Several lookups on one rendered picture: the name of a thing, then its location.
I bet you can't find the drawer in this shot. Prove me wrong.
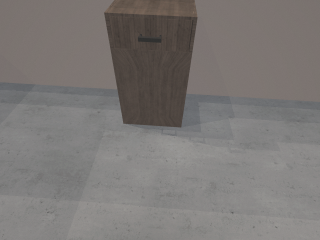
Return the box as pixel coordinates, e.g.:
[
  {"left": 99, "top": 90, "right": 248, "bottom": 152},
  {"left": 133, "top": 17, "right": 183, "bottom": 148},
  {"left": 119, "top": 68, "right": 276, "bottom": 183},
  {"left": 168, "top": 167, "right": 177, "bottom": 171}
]
[{"left": 109, "top": 16, "right": 193, "bottom": 52}]

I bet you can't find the handle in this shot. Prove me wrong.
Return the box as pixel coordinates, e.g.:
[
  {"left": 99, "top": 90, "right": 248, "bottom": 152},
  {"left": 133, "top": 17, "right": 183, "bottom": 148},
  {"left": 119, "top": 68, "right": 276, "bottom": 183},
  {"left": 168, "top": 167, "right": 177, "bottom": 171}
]
[{"left": 138, "top": 34, "right": 162, "bottom": 43}]

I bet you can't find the cabinet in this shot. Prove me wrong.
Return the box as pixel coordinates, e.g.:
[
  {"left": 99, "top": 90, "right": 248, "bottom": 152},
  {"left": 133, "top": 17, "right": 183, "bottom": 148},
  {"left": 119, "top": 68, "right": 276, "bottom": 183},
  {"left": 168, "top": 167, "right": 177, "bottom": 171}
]
[{"left": 104, "top": 0, "right": 198, "bottom": 128}]

